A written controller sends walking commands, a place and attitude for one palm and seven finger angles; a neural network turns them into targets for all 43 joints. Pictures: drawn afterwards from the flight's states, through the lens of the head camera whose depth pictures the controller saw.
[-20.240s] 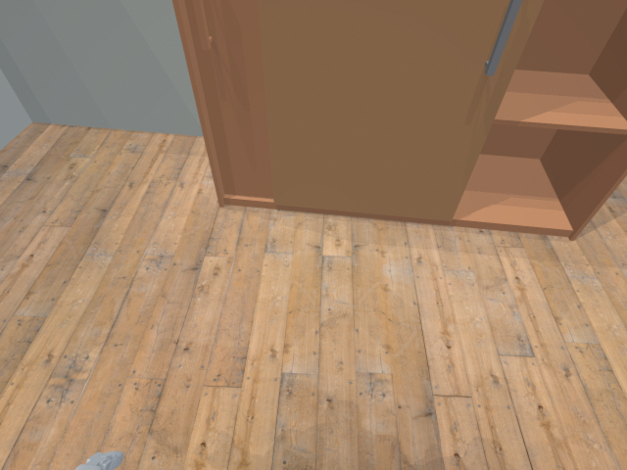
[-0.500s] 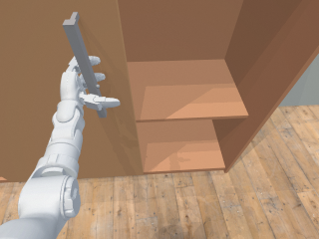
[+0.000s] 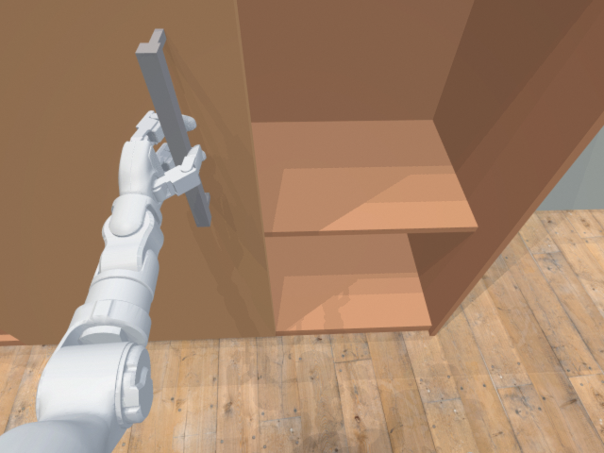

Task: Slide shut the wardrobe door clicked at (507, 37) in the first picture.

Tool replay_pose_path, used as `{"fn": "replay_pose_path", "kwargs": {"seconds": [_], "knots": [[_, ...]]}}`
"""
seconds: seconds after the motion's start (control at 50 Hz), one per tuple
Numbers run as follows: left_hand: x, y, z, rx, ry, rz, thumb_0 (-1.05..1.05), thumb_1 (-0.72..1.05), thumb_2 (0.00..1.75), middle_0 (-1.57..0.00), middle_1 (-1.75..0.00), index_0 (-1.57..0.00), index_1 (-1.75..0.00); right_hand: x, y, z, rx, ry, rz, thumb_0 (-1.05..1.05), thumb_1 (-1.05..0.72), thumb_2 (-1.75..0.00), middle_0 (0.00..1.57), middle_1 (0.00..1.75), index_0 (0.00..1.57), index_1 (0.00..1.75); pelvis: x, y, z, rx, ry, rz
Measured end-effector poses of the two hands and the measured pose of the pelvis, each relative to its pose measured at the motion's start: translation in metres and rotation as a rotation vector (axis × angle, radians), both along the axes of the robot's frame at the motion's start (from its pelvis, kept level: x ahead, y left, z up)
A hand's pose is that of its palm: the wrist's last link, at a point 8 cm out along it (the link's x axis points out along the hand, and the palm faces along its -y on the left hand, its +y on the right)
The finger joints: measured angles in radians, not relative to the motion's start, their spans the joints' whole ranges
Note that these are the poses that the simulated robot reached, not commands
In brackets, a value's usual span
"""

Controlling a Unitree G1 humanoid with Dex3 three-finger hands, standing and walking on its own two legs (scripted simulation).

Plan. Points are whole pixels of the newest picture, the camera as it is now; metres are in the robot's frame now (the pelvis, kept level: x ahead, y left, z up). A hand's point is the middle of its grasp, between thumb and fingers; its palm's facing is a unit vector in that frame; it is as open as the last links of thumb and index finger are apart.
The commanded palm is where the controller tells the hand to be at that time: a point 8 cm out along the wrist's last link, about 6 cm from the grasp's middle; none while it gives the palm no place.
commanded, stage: grip the handle and tug to test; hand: left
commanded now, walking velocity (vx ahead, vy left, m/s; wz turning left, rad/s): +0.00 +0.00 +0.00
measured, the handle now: (185, 145) +0.51 +0.16 +0.13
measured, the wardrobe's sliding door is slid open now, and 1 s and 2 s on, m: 0.53 0.53 0.48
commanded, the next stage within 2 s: tug the door sideways, standing still in 0.74 s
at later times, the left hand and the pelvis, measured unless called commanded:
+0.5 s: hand (195, 169) +0.45 +0.14 +0.13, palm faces +0.04 -1.00 +0.01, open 5.9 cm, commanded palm +0.42 +0.19 +0.13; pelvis +0.00 +0.00 +0.00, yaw +0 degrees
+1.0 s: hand (195, 169) +0.45 +0.14 +0.13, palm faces +0.04 -1.00 +0.01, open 5.8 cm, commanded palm +0.43 +0.17 +0.13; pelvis +0.02 +0.00 +0.00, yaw +1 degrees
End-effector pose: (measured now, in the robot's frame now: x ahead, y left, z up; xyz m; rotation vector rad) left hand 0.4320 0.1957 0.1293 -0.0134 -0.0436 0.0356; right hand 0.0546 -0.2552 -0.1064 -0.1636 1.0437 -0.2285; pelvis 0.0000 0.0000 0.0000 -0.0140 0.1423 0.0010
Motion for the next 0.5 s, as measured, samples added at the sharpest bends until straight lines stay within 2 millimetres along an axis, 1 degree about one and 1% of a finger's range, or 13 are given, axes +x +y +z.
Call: {"fn": "replay_pose_path", "kwargs": {"seconds": [0.28,0.5], "knots": [[-0.0017,-0.0070,0.0007,0.008,0.006,0.012,0.00,0.70,0.84,-0.35,-1.37,-0.31,-1.36,0.0009,0.0057,-0.0048,0.023,0.014,0.007,0.01,-0.90,-0.90,0.21,0.30,0.20,0.30,0.0021,-0.0004,0.0003,0.001,-0.004,0.007],[-0.0015,-0.0074,0.0005,0.008,0.006,0.009,0.00,0.71,0.83,-0.35,-1.38,-0.32,-1.36,0.0003,-0.0002,-0.0020,0.015,-0.002,-0.003,0.01,-0.90,-0.90,0.21,0.30,0.20,0.30,0.0002,-0.0036,0.0005,0.003,-0.006,-0.001]]}}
